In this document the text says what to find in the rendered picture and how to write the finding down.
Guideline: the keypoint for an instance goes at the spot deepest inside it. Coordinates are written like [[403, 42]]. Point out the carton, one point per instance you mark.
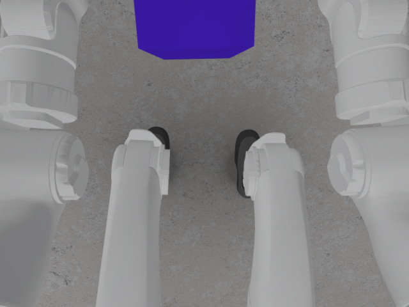
[[195, 29]]

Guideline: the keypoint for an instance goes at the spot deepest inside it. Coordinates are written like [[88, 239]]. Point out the left robot forearm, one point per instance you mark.
[[38, 58]]

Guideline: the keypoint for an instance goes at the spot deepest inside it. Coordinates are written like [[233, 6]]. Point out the robot left foot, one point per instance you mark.
[[162, 135]]

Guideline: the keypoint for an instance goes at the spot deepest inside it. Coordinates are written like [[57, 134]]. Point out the right robot forearm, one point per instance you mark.
[[371, 55]]

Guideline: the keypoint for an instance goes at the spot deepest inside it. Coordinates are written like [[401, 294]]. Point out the robot right thigh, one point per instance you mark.
[[282, 268]]

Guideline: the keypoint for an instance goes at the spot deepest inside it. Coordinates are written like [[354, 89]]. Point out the left robot upper arm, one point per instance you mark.
[[40, 172]]

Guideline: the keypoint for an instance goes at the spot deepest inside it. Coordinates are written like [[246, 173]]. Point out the right robot upper arm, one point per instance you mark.
[[371, 166]]

